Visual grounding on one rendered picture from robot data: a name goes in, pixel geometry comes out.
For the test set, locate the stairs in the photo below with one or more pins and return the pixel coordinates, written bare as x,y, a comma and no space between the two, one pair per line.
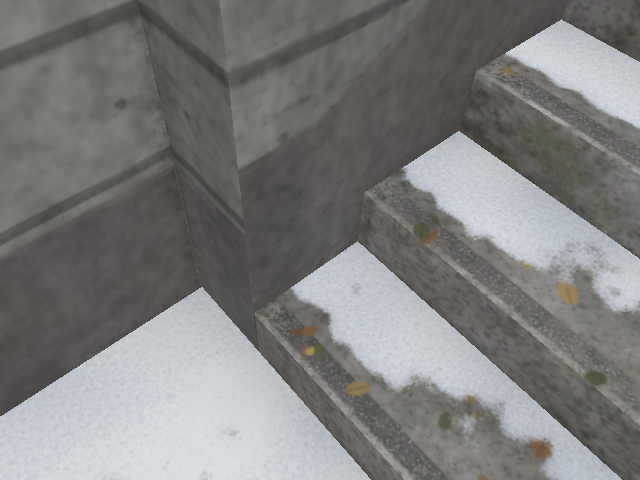
486,324

